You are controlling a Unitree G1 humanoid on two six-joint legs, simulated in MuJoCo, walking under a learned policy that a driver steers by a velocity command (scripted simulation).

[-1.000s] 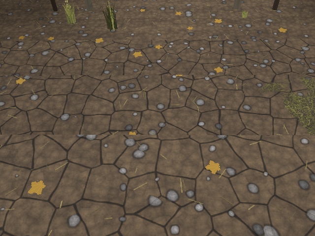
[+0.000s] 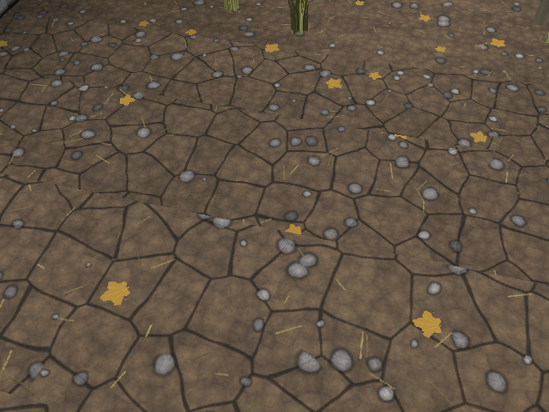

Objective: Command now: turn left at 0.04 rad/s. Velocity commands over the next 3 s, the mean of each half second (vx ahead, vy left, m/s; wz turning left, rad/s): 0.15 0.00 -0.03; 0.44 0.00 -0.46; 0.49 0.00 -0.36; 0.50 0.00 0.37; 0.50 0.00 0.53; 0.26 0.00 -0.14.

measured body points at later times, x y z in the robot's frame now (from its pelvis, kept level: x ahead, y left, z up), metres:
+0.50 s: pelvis +0.06 +0.04 +0.00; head +0.08 +0.03 +0.45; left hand +0.15 +0.30 -0.11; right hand +0.16 -0.24 -0.11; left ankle +0.01 +0.13 -0.74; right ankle +0.01 -0.09 -0.70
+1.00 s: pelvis +0.29 -0.02 -0.06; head +0.30 -0.02 +0.39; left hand +0.30 +0.22 -0.20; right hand +0.41 -0.30 -0.14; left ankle +0.41 +0.12 -0.69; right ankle +0.20 -0.09 -0.74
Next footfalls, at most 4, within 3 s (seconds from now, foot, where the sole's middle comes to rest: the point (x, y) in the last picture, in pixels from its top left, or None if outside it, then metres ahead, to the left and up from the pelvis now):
0.82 right None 0.24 -0.10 -0.77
1.16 left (270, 389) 0.58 0.05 -0.95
1.56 right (395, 332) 0.74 -0.32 -0.95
2.06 left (321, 262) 0.99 -0.12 -0.95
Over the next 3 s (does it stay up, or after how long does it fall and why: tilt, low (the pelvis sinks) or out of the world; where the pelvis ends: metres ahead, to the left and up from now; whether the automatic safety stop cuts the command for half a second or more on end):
stays up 1.34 -0.24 -0.34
